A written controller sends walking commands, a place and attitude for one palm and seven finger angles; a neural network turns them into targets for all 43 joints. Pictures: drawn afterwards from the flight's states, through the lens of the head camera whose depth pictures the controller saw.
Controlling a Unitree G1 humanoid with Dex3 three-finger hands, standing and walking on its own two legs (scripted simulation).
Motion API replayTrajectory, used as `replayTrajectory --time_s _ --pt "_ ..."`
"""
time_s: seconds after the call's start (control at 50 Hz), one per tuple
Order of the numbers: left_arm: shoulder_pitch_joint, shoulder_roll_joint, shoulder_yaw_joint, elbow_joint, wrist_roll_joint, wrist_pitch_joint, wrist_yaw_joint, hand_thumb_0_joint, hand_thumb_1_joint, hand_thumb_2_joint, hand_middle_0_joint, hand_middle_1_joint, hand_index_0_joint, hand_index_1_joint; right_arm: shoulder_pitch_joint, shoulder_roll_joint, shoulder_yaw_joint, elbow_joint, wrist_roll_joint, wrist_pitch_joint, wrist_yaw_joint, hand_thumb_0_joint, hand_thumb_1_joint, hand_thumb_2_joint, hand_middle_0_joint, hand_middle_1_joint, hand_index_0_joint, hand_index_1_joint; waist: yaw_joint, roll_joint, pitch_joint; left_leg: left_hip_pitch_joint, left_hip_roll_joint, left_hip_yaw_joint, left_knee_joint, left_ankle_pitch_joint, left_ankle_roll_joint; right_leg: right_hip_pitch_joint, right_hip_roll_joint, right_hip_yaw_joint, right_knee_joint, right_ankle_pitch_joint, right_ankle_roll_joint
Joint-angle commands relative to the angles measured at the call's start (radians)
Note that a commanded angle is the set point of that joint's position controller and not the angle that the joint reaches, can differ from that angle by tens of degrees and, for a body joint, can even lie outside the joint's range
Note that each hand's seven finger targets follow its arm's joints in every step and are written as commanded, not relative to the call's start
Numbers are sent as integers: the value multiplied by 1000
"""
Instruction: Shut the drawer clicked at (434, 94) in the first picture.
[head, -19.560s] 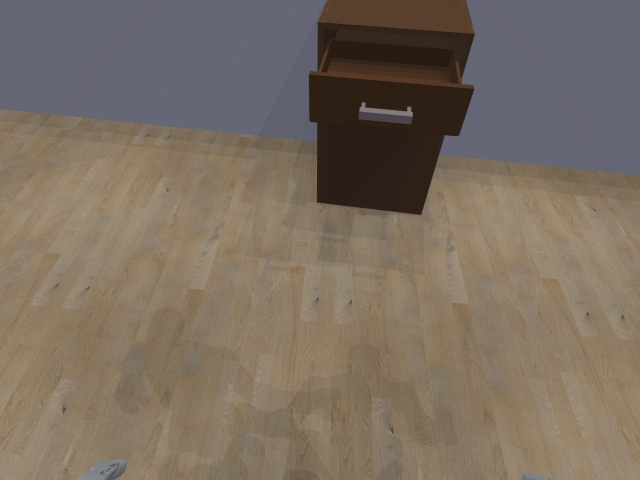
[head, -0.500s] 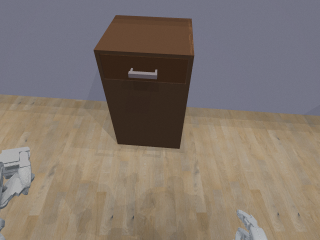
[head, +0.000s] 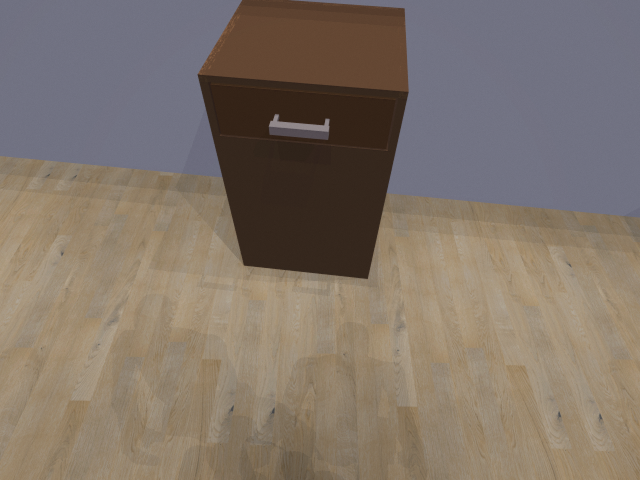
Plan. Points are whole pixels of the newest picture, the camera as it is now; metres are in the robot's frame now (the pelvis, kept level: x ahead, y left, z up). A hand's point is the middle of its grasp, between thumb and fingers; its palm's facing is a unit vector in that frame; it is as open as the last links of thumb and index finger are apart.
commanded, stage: let the arm hang, fingers relaxed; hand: left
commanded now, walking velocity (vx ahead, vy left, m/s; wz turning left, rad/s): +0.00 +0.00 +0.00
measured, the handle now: (300, 125) +0.86 +0.11 -0.09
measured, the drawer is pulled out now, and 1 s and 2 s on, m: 0.00 0.00 0.00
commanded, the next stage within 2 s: look to check the result in 0.58 s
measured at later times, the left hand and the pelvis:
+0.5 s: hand out of the picture -0.01 +0.15 -0.18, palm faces +0.04 -0.99 -0.17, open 7.3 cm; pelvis +0.00 +0.00 +0.00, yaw -1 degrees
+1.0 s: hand out of the picture -0.01 +0.14 -0.18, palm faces +0.05 -0.98 -0.17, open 7.4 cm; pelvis +0.01 -0.02 +0.00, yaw -1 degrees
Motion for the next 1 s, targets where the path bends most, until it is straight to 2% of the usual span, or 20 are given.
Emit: replayTrajectory --time_s 0.0,0.06,0.14,0.38,0.42,0.48,0.66,0.98 --pt "23 63 2 -9 -7 -25 2 0 900 900 -320 -430 -320 -430 60 -98 -15 -7 1 -27 -14 0 -900 -900 200 300 200 300 -17 0 -57 55 93 -71 -114 71 42 -17 -85 80 -93 35 -37" --pt "42 49 0 18 -7 -26 6 0 900 900 -200 -300 -200 -300 75 -80 -13 20 0 -27 -14 0 -900 -900 200 300 200 300 -16 -4 -28 51 88 -61 -121 60 40 -31 -86 83 -98 18 -37" --pt "59 32 0 40 -7 -26 10 0 900 900 -200 -300 -200 -300 92 -58 -13 44 0 -26 -15 0 -900 -900 200 300 200 300 -16 -8 -6 40 83 -60 -131 8 40 -53 -83 91 -105 -23 -39" --pt "70 -10 8 48 -6 -29 16 0 900 900 -200 -300 -200 -300 127 -10 -14 68 -3 -33 -21 0 -900 -900 200 300 200 300 -13 24 18 6 82 -52 -131 21 39 -54 -76 92 -88 2 -40" --pt "75 -9 7 47 -5 -29 16 0 900 900 -200 -300 -200 -300 128 -13 -17 65 -1 -30 -20 0 -900 -900 200 300 200 300 -13 3 32 7 79 -49 -123 18 36 -68 -76 93 -94 -12 -40" --pt "70 -14 10 44 -7 -29 15 0 900 900 -200 -300 -200 -300 138 -6 -16 68 -4 -29 -20 0 -900 -900 200 300 200 300 -17 19 32 3 76 -48 -124 0 35 -70 -77 94 -96 -24 -42" --pt "75 -15 11 45 -8 -34 17 0 900 900 -200 -300 -200 -300 138 -10 -17 68 -2 -32 -22 0 -900 -900 200 300 200 300 -19 4 -3 41 80 -44 -104 66 34 -57 -79 98 -94 15 -43" --pt "74 -12 8 50 -8 -37 18 0 900 900 -200 -300 -200 -300 117 -13 -17 74 -1 -31 -24 0 -900 -900 200 300 200 300 -19 6 10 63 82 -30 -95 105 26 -53 -84 99 -111 53 -45"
